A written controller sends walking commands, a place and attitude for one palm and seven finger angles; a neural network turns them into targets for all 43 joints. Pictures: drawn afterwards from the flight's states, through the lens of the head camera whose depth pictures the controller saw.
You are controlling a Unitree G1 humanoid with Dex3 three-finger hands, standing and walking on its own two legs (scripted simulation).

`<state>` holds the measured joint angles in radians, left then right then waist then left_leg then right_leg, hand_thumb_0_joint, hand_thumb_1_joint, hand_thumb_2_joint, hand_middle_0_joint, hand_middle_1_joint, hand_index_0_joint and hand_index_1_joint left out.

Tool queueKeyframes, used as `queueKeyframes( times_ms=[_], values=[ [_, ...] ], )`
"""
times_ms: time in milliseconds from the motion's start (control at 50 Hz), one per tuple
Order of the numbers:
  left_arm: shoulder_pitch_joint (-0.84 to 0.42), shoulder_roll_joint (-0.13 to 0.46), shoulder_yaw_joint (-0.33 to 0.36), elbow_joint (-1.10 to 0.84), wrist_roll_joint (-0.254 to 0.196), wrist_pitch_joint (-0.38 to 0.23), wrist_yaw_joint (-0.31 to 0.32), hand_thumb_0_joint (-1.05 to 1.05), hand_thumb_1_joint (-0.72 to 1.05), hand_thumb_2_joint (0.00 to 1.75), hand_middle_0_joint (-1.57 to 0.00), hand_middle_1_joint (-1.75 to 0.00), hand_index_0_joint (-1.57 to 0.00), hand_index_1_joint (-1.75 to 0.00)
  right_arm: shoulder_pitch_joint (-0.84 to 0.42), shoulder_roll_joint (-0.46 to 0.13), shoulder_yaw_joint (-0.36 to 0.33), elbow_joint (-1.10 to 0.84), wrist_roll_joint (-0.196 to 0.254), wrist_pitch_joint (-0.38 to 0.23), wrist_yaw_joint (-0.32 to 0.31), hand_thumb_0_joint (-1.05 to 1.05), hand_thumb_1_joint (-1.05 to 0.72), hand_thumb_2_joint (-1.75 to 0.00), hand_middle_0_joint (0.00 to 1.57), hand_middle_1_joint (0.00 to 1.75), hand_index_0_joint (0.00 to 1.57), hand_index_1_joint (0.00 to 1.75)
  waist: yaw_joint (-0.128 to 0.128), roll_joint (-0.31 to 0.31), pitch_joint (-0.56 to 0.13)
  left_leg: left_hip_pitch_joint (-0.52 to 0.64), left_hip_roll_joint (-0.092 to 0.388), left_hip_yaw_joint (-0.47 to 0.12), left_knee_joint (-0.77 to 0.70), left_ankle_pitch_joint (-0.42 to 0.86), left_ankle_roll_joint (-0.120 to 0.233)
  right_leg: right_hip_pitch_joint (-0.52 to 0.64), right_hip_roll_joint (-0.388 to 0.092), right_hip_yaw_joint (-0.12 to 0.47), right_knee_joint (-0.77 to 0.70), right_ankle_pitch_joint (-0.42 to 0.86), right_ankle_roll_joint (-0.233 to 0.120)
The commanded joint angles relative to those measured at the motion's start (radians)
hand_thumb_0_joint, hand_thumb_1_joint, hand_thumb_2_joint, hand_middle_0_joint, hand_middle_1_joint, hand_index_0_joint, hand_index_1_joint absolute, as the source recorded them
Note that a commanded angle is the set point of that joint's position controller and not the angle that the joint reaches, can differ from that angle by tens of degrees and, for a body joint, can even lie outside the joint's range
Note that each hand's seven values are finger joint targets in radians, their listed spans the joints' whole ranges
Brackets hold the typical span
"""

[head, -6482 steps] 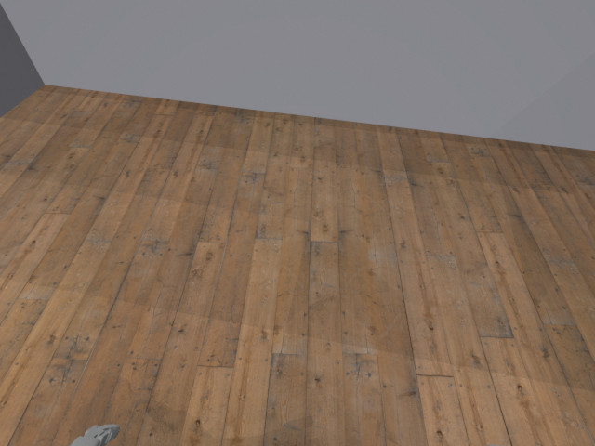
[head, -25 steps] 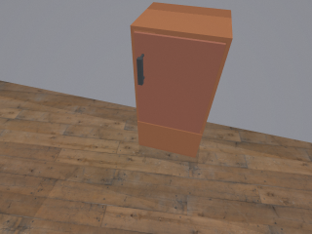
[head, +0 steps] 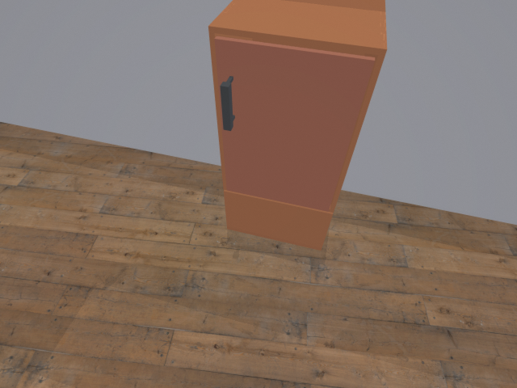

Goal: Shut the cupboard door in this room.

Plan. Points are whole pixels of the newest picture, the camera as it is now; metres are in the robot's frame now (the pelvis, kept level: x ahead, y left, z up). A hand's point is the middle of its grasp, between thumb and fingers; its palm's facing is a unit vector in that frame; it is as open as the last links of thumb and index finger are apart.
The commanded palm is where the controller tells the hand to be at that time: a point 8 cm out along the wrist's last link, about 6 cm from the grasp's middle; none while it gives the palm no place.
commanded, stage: look to check the result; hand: left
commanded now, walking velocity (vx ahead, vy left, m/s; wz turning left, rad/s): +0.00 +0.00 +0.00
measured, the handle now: (229, 103) +0.86 +0.13 -0.04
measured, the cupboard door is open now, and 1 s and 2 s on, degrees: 0 0 0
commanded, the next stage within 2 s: stand and wait in 0.28 s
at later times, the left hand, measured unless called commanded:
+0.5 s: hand out of the picture -0.02 +0.16 -0.18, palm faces +0.03 -0.99 -0.17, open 7.4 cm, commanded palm none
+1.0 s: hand out of the picture -0.01 +0.16 -0.18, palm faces +0.03 -0.98 -0.18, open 7.4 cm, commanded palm none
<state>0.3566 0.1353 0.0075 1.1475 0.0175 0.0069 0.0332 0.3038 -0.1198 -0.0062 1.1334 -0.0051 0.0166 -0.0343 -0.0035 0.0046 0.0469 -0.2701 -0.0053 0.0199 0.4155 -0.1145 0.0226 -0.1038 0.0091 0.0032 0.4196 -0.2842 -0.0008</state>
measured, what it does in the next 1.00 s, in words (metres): stands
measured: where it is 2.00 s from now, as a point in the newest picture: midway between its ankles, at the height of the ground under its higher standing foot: outside the picture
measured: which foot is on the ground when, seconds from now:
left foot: down 0.00-1.00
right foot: down 0.00-1.00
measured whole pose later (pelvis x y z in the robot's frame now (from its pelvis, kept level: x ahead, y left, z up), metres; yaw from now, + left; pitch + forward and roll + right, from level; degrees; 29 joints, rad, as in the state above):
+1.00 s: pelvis +0.02 -0.01 +0.00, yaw +0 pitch -2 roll +0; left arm 0.33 0.14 0.00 1.14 0.02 0.00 0.03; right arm 0.27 -0.14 0.00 1.14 0.00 0.01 -0.04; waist 0.00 0.00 0.05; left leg -0.22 0.00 0.02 0.40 -0.14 0.01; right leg -0.05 0.01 0.01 0.38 -0.29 -0.01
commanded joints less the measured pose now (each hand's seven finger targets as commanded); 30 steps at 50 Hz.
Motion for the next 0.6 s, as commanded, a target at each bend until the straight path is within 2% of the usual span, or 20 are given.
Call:
queueKeyframes(
  times_ms=[0,140,180,280,380,460,540,580],
  values=[
    [0.091,0.084,0.011,-0.007,-0.005,-0.010,0.007,0.00,0.90,0.90,-0.20,-0.30,-0.20,-0.30,0.048,-0.108,-0.014,-0.022,-0.004,-0.013,-0.009,0.00,-0.90,-0.90,0.20,0.30,0.20,0.30,-0.001,0.000,0.046,0.100,0.095,-0.108,-0.088,-0.056,0.011,-0.154,-0.086,0.065,-0.115,0.008,-0.041],
    [0.095,0.091,0.009,-0.006,-0.003,-0.013,0.007,0.00,0.90,0.90,-0.20,-0.30,-0.20,-0.30,0.036,-0.116,-0.016,-0.023,-0.002,-0.010,-0.007,0.00,-0.90,-0.90,0.20,0.30,0.20,0.30,-0.003,-0.017,0.056,0.114,0.095,-0.097,-0.083,-0.057,0.008,-0.169,-0.086,0.070,-0.130,-0.004,-0.040],
    [0.088,0.085,0.008,-0.004,-0.004,-0.013,0.007,0.00,0.90,0.90,-0.20,-0.30,-0.20,-0.30,0.036,-0.111,-0.014,-0.021,-0.004,-0.012,-0.008,0.00,-0.90,-0.90,0.20,0.30,0.20,0.30,-0.005,0.000,0.057,0.110,0.094,-0.099,-0.087,-0.053,0.008,-0.162,-0.087,0.071,-0.126,0.006,-0.040],
    [0.082,0.092,0.009,-0.004,-0.004,-0.015,0.007,0.00,0.90,0.90,-0.20,-0.30,-0.20,-0.30,0.026,-0.119,-0.012,-0.021,-0.004,-0.017,-0.008,0.00,-0.90,-0.90,0.20,0.30,0.20,0.30,-0.002,-0.005,0.044,0.123,0.097,-0.097,-0.083,-0.008,0.009,-0.142,-0.090,0.071,-0.125,0.042,-0.038],
    [0.072,0.092,0.009,-0.006,-0.004,-0.013,0.007,0.00,0.90,0.90,-0.20,-0.30,-0.20,-0.30,0.027,-0.116,-0.010,-0.021,-0.005,-0.014,-0.008,0.00,-0.90,-0.90,0.20,0.30,0.20,0.30,-0.003,0.008,0.066,0.106,0.093,-0.098,-0.090,-0.039,0.005,-0.144,-0.089,0.072,-0.132,0.018,-0.040],
    [0.070,0.098,0.011,-0.008,-0.005,-0.016,0.007,0.00,0.90,0.90,-0.20,-0.30,-0.20,-0.30,0.023,-0.123,-0.011,-0.023,-0.004,-0.019,-0.009,0.00,-0.90,-0.90,0.20,0.30,0.20,0.30,0.001,-0.004,0.038,0.127,0.097,-0.094,-0.076,0.018,0.008,-0.123,-0.093,0.068,-0.130,0.059,-0.038],
    [0.069,0.106,0.011,-0.012,-0.005,-0.017,0.007,0.00,0.90,0.90,-0.20,-0.30,-0.20,-0.30,0.023,-0.132,-0.011,-0.022,-0.001,-0.019,-0.008,0.00,-0.90,-0.90,0.20,0.30,0.20,0.30,0.003,-0.021,0.046,0.129,0.098,-0.093,-0.071,0.033,0.009,-0.123,-0.092,0.068,-0.134,0.065,-0.039],
    [0.063,0.101,0.010,-0.012,-0.005,-0.016,0.007,0.00,0.90,0.90,-0.20,-0.30,-0.20,-0.30,0.023,-0.125,-0.010,-0.020,-0.004,-0.018,-0.008,0.00,-0.90,-0.90,0.20,0.30,0.20,0.30,-0.001,-0.010,0.056,0.122,0.097,-0.091,-0.072,0.030,0.007,-0.124,-0.094,0.072,-0.136,0.065,-0.039]
  ],
)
